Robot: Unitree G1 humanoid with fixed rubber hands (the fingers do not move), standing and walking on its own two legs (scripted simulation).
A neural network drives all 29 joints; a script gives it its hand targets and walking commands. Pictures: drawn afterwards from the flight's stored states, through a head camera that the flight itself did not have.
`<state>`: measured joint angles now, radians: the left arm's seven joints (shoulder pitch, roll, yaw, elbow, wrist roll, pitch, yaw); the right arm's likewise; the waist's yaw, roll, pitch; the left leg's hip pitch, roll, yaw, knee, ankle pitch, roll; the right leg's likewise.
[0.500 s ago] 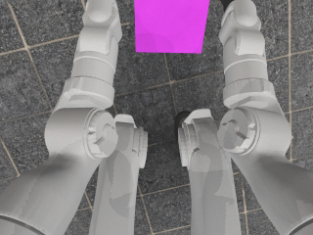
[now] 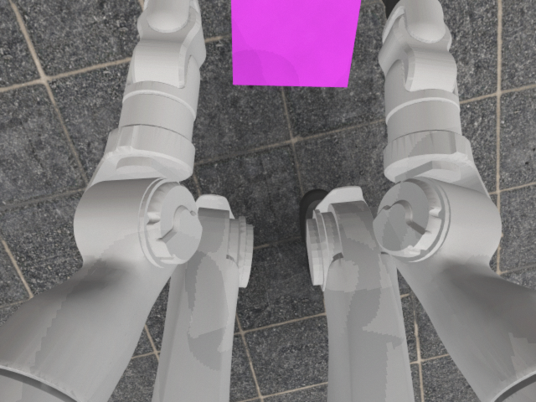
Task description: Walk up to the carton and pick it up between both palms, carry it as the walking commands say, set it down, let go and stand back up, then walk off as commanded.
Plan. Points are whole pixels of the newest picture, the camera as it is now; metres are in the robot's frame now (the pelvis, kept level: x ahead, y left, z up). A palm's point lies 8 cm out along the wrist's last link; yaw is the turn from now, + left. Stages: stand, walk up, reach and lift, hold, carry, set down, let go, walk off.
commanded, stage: set down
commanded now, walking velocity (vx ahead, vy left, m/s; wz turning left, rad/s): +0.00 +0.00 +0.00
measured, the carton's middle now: (287, 0) +0.54 -0.05 -0.28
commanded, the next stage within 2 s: none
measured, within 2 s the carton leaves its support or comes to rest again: rests again in 0.96 s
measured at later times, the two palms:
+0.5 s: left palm out of the picture +0.54 +0.07 -0.19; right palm out of the picture +0.53 -0.17 -0.18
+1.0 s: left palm (186, 42) +0.49 +0.08 -0.24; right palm (401, 37) +0.49 -0.19 -0.22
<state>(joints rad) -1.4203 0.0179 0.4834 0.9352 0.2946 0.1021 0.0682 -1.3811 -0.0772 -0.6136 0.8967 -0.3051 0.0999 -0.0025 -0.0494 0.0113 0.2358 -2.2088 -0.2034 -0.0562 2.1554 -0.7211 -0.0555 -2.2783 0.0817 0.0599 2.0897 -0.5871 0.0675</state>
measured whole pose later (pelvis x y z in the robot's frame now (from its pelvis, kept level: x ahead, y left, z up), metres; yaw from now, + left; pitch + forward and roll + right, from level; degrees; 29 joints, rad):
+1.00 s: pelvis -0.01 +0.00 -0.01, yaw +0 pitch +40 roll -1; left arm -1.36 0.14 0.25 1.09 0.13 0.05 0.10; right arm -1.39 -0.19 -0.46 1.14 -0.17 0.03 -0.05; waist -0.07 -0.01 0.35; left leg -2.19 -0.16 -0.04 2.20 -0.71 -0.04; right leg -2.24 0.07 0.03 2.13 -0.59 0.06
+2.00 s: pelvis -0.04 -0.01 +0.12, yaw +0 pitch +27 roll +0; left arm -1.39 0.27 0.12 0.74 -0.10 0.31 0.19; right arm -1.34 -0.26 -0.23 0.70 0.12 0.29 -0.18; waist -0.07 0.02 0.52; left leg -1.66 -0.09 -0.05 1.76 -0.57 -0.02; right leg -1.72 0.05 0.03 1.70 -0.47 0.02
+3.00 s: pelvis +0.04 -0.02 +0.33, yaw +1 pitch +20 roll +0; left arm -0.59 0.13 0.16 0.44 0.07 0.17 0.13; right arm -0.54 -0.14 -0.16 0.40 -0.05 0.16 -0.05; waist -0.05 0.00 0.45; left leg -0.84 -0.06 -0.10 0.84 -0.33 -0.03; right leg -0.89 0.04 0.02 0.82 -0.25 -0.01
